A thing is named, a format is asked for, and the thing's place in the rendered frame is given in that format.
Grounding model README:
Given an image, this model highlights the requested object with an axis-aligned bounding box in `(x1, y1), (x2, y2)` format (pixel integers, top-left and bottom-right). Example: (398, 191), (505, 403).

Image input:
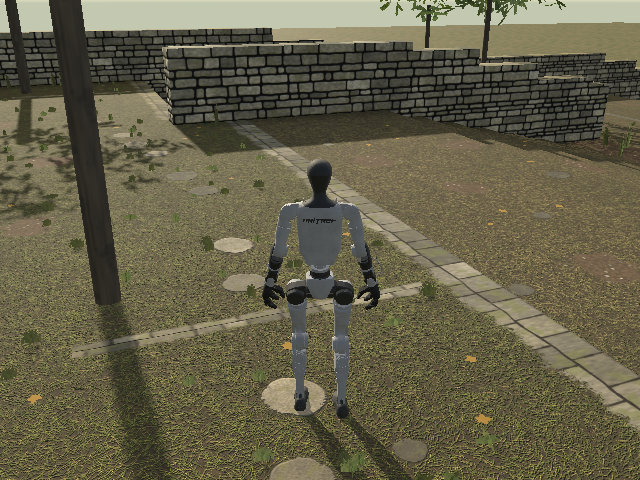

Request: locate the right robot foot
(332, 391), (348, 418)

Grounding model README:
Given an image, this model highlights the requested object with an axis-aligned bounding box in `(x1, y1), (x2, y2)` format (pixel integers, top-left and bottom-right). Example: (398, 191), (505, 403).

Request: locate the robot right upper arm
(340, 202), (367, 258)

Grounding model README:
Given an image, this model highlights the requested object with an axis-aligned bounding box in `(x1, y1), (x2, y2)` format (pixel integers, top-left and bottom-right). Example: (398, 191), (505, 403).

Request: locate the robot right hand
(357, 284), (380, 310)

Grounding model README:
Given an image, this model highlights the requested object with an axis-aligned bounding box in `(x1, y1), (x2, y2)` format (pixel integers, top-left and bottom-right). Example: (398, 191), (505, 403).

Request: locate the robot right thigh
(332, 280), (354, 354)

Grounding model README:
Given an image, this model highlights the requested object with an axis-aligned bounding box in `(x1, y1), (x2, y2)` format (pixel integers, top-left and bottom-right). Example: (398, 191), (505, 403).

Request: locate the robot left hand
(262, 284), (285, 309)

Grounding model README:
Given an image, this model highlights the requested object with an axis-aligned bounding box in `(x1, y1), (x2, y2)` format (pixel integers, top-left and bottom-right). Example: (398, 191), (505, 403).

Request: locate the robot right forearm
(357, 242), (378, 287)

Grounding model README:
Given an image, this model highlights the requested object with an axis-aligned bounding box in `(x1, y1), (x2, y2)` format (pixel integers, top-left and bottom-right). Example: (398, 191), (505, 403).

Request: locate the robot left upper arm
(272, 202), (299, 258)

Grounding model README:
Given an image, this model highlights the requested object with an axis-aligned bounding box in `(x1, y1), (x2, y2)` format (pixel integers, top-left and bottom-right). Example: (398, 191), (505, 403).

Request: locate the robot left forearm
(264, 242), (283, 287)

